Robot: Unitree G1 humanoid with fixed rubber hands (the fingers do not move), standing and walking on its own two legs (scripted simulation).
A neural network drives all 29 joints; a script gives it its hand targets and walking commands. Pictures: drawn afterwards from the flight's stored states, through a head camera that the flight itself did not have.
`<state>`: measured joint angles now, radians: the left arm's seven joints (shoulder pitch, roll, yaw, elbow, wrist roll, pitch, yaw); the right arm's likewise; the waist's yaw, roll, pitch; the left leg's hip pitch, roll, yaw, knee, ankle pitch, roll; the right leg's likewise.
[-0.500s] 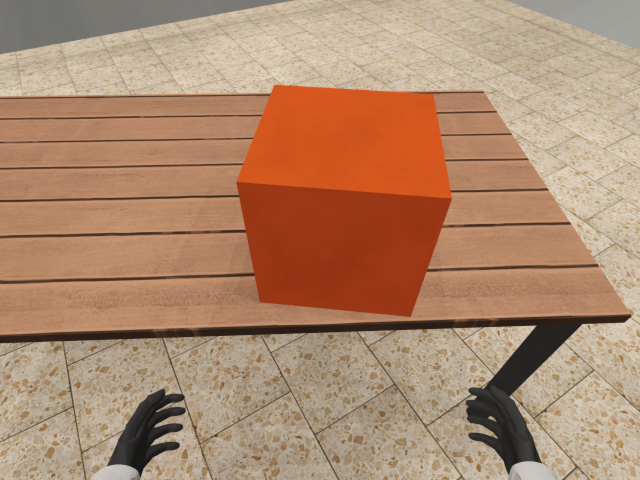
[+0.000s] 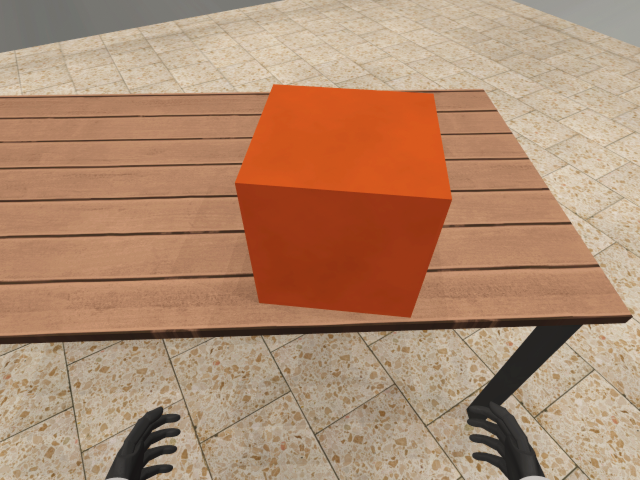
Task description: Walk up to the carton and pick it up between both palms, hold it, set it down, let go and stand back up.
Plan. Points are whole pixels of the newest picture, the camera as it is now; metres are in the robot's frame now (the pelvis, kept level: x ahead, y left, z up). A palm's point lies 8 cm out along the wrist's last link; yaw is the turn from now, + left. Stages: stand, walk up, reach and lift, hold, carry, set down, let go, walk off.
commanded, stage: let go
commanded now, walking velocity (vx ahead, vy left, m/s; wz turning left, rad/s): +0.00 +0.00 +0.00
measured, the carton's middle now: (342, 202) +0.53 -0.03 +0.03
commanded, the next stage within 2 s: stand in 0.30 s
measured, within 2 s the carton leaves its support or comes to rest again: neither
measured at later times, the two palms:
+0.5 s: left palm out of the picture +0.15 +0.25 -0.08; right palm out of the picture +0.12 -0.28 -0.11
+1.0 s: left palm out of the picture +0.12 +0.26 -0.10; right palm out of the picture +0.09 -0.29 -0.12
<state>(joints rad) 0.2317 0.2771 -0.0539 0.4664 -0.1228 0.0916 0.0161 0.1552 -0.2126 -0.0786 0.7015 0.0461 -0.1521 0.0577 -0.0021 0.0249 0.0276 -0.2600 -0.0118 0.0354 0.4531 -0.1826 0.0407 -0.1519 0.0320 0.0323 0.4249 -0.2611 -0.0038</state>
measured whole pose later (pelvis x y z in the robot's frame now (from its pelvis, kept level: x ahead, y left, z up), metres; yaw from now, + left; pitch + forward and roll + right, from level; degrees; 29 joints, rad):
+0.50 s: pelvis +0.00 +0.00 +0.00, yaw +0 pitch +0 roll -1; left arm 0.23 0.26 0.00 0.57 -0.02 0.03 0.02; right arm 0.16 -0.31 -0.08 0.88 -0.03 -0.05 0.07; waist 0.00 0.02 0.03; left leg -0.26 -0.02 0.04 0.45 -0.19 0.04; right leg -0.15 0.03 0.03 0.42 -0.27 0.00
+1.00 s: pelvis +0.01 +0.00 +0.00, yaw +0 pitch -1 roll -1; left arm 0.23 0.26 0.01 0.73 -0.02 0.01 0.02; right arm 0.16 -0.33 -0.08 1.01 -0.03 -0.05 0.05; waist 0.00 0.02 0.03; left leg -0.25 -0.02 0.04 0.45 -0.19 0.04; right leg -0.15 0.03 0.03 0.42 -0.27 0.00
